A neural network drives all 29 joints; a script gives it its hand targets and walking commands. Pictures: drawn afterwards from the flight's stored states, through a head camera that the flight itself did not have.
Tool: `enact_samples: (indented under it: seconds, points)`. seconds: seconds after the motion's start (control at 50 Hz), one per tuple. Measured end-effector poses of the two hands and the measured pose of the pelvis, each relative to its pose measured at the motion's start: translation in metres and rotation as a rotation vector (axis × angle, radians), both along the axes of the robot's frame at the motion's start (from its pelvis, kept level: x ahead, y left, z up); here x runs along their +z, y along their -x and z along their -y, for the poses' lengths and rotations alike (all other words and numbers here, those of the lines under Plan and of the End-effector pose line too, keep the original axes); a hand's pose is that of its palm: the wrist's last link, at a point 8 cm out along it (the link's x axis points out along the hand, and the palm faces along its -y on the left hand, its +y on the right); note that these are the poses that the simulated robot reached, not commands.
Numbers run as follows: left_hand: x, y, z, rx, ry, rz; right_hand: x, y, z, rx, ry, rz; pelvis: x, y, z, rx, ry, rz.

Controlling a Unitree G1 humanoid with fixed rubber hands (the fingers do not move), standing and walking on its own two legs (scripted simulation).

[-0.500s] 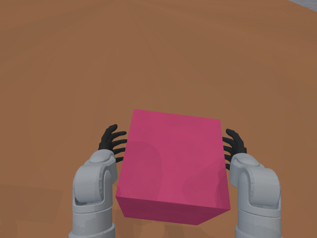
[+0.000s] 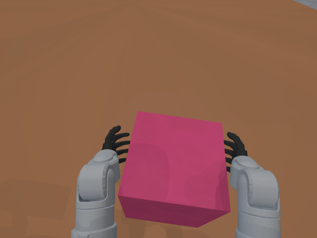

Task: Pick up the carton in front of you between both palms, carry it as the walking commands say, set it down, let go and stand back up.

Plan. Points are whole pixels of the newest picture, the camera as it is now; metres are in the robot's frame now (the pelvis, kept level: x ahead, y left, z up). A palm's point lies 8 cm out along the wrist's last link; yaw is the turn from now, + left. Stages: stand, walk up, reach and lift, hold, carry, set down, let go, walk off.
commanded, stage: carry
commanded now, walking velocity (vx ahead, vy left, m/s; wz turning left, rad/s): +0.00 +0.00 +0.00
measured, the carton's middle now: (169, 174) +0.29 +0.00 +0.01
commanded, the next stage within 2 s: hold in 1.56 s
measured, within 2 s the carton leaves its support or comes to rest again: neither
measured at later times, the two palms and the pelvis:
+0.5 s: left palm (125, 130) +0.37 +0.12 +0.10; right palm (237, 141) +0.34 -0.17 +0.09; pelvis +0.08 -0.01 +0.00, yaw -3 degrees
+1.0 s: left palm (126, 154) +0.32 +0.12 +0.06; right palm (240, 162) +0.30 -0.17 +0.06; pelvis +0.03 -0.01 +0.00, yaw -3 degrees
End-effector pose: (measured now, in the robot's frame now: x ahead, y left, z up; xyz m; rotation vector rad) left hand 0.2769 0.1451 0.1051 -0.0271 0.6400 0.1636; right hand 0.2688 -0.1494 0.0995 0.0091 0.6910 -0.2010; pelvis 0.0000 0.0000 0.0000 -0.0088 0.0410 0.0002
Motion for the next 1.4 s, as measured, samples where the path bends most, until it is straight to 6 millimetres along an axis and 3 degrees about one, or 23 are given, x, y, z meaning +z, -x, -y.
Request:
enact_samples:
  seconds: [0.08,0.18,0.28,0.38,0.6,1.06,1.22,1.4]
  points:
    - [-0.008,-0.034,-0.006,0.004,0.029,-0.029,0.000,-0.033,-0.006,-0.003,0.027,-0.034,0.000,-0.031,-0.006,-0.021,-0.028,-0.014]
    - [-0.012,-0.062,-0.003,-0.005,0.017,-0.067,-0.008,-0.058,-0.004,-0.016,0.016,-0.073,0.001,-0.057,-0.007,-0.028,-0.027,-0.028]
    - [-0.010,-0.082,0.004,-0.020,0.001,-0.054,-0.011,-0.074,0.003,-0.033,-0.001,-0.061,0.000,-0.071,-0.006,-0.036,-0.024,-0.041]
    - [-0.009,-0.090,0.012,-0.032,-0.009,-0.054,-0.013,-0.078,0.011,-0.044,-0.011,-0.061,0.000,-0.078,0.000,-0.043,-0.023,-0.045]
    - [-0.014,-0.083,0.025,-0.044,-0.015,-0.052,-0.017,-0.070,0.024,-0.048,-0.004,-0.059,-0.004,-0.074,0.010,-0.050,-0.025,-0.029]
    - [-0.053,-0.035,0.025,-0.083,-0.079,-0.067,-0.048,-0.029,0.025,0.020,0.048,-0.044,-0.002,-0.027,0.014,-0.052,-0.012,0.025]
    - [-0.067,-0.036,0.027,-0.101,-0.077,-0.051,-0.060,-0.030,0.028,0.028,0.048,-0.014,-0.002,-0.013,0.015,-0.054,-0.007,0.026]
    - [-0.065,-0.038,0.029,-0.093,-0.069,0.002,-0.058,-0.031,0.031,0.018,0.045,0.045,-0.003,-0.006,0.016,-0.055,-0.006,0.019]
